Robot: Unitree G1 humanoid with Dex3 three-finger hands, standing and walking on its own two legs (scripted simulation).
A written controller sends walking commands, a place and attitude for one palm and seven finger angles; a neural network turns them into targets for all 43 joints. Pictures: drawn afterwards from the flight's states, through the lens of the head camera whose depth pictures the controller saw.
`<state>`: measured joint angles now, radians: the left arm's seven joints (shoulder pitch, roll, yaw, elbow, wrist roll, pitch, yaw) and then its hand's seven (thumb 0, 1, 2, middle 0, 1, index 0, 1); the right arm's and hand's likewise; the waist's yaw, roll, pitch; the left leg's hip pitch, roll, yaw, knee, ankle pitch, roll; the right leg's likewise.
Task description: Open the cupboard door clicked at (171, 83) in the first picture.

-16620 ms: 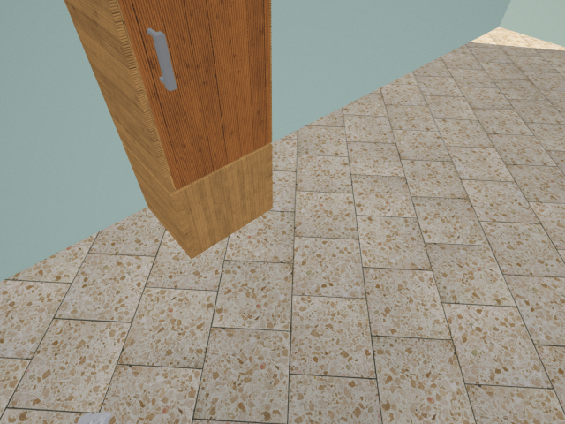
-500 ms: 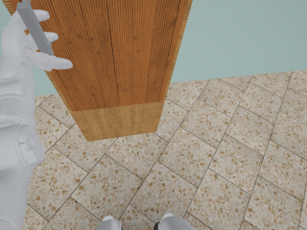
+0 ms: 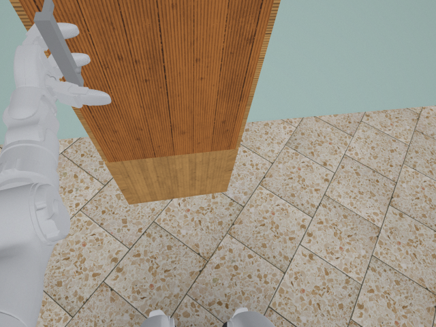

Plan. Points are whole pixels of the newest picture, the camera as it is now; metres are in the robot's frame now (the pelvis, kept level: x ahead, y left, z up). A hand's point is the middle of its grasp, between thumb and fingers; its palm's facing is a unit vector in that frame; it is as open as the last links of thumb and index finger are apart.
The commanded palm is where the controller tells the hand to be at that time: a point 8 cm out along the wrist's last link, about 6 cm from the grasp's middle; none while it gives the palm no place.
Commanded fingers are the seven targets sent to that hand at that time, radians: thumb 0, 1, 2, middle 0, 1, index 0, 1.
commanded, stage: close the thumb around the handle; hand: left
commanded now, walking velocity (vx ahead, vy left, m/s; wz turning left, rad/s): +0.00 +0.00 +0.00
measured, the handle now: (63, 47) +0.59 +0.21 +0.13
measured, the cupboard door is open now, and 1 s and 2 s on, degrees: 0 0 11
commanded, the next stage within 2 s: pull the door open along its arc in 0.74 s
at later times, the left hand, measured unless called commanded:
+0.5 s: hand (76, 71) +0.54 +0.18 +0.13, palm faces +0.06 -1.00 -0.01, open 8.4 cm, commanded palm +0.52 +0.22 +0.12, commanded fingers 0.00 0.84 0.88 -0.40 -1.34 -0.40 -1.34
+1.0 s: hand (76, 71) +0.54 +0.18 +0.13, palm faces +0.06 -1.00 +0.00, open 5.7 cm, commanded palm +0.50 +0.23 +0.12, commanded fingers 0.00 0.90 0.90 -0.40 -1.35 -0.40 -1.35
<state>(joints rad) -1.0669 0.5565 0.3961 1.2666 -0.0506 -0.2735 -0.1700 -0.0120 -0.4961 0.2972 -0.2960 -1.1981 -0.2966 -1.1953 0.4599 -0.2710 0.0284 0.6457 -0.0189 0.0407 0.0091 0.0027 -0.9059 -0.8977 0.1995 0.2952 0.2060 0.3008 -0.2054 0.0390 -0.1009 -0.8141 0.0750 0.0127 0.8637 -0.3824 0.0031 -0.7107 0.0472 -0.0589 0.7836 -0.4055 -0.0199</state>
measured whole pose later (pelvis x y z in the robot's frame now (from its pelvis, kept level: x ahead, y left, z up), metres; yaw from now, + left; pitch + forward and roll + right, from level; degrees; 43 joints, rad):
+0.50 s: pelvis +0.00 +0.00 +0.00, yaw +0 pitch +19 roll -3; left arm -1.09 0.56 0.37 1.29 -0.05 -0.28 -0.15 0.00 0.32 0.65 -0.35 -1.29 -0.35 -1.28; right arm 0.47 -0.27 0.03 0.66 -0.02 0.04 0.01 0.00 -0.91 -0.90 0.20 0.30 0.21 0.30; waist -0.21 0.04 -0.10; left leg -0.83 0.07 0.01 0.88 -0.38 0.01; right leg -0.72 0.04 -0.06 0.80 -0.41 -0.02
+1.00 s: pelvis +0.00 +0.00 +0.00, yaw +0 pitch +19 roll -3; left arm -1.07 0.58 0.40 1.27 -0.05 -0.27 -0.17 0.01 0.73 0.82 -0.36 -1.35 -0.37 -1.34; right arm 0.47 -0.27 0.03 0.64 -0.02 0.04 0.00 0.00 -0.91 -0.90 0.20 0.30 0.21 0.30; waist -0.22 0.04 -0.10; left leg -0.83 0.08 0.01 0.87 -0.38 0.01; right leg -0.73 0.05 -0.05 0.79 -0.40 -0.02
